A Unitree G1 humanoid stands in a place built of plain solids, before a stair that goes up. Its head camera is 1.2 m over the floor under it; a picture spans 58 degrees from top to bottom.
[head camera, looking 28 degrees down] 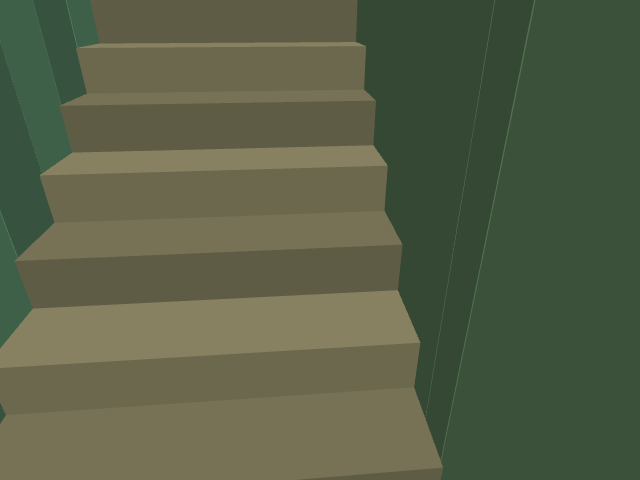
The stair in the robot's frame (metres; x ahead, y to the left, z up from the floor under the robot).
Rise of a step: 0.18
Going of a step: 0.27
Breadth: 1.19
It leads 5 degrees to the left of straight ahead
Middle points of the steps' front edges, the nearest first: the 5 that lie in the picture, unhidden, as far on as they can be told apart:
0.91 0.30 0.36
1.17 0.33 0.53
1.44 0.35 0.71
1.70 0.37 0.89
1.96 0.40 1.06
